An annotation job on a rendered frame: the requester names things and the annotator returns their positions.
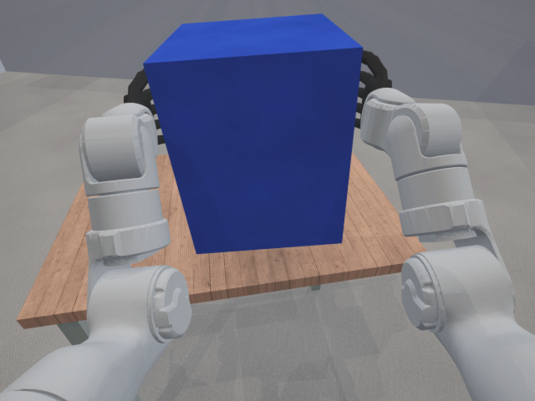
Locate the robot left upper arm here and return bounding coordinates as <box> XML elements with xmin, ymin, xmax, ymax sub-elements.
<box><xmin>0</xmin><ymin>265</ymin><xmax>192</xmax><ymax>401</ymax></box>

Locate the robot right upper arm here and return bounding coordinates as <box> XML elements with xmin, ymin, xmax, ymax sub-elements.
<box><xmin>401</xmin><ymin>245</ymin><xmax>535</xmax><ymax>401</ymax></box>

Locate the robot left forearm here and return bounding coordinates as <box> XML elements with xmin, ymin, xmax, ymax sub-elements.
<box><xmin>79</xmin><ymin>103</ymin><xmax>171</xmax><ymax>326</ymax></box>

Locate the right robot hand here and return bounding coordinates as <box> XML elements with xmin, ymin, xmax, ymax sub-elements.
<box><xmin>354</xmin><ymin>50</ymin><xmax>392</xmax><ymax>129</ymax></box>

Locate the carton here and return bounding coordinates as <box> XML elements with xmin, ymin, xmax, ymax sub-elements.
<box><xmin>143</xmin><ymin>13</ymin><xmax>363</xmax><ymax>254</ymax></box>

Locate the table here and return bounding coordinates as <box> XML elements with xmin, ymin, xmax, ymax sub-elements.
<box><xmin>17</xmin><ymin>152</ymin><xmax>427</xmax><ymax>401</ymax></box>

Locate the robot right forearm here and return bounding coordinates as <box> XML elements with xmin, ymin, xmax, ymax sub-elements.
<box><xmin>360</xmin><ymin>88</ymin><xmax>516</xmax><ymax>314</ymax></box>

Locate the left robot hand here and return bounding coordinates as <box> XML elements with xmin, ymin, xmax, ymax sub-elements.
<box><xmin>124</xmin><ymin>69</ymin><xmax>165</xmax><ymax>145</ymax></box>

